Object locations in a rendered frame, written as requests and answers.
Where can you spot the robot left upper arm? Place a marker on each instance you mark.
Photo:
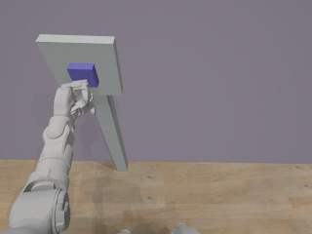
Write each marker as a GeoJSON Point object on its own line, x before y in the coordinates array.
{"type": "Point", "coordinates": [40, 212]}

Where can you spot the button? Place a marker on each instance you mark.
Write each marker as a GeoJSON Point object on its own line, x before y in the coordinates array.
{"type": "Point", "coordinates": [83, 71]}

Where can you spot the robot right shin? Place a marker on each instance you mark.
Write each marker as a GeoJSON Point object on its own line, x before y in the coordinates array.
{"type": "Point", "coordinates": [180, 224]}

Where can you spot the panel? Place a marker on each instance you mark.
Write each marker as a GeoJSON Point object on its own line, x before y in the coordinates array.
{"type": "Point", "coordinates": [61, 50]}

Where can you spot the left robot hand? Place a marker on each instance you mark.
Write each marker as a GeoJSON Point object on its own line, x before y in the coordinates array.
{"type": "Point", "coordinates": [68, 105]}

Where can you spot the left robot forearm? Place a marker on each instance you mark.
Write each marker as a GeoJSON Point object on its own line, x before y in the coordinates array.
{"type": "Point", "coordinates": [54, 164]}

